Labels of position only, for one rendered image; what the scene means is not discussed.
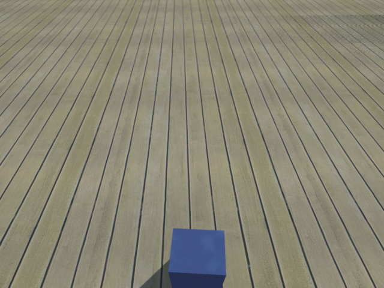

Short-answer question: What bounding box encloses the carton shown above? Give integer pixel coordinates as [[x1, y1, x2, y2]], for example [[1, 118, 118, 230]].
[[168, 228, 226, 288]]

